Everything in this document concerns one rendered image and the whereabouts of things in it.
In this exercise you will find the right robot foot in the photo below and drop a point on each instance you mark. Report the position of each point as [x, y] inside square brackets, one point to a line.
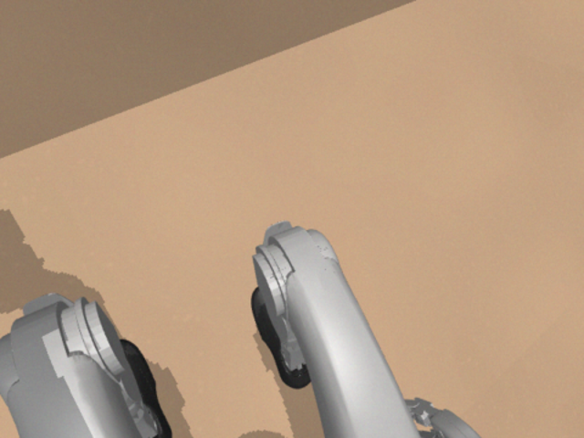
[296, 379]

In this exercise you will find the left robot foot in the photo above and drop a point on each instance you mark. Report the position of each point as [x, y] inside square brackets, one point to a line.
[147, 387]

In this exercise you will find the right robot hand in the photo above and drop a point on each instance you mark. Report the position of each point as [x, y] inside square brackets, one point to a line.
[445, 423]

